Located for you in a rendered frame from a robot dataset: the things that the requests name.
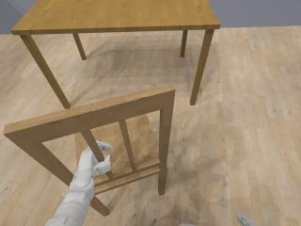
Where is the table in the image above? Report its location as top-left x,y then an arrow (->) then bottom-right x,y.
10,0 -> 221,109

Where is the chair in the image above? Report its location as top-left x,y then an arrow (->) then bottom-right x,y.
3,83 -> 176,217

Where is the right robot hand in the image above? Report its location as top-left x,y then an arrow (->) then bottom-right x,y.
236,213 -> 255,226

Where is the left robot forearm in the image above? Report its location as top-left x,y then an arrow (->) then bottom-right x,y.
45,169 -> 95,226

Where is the left robot hand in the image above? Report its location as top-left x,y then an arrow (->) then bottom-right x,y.
77,140 -> 113,177

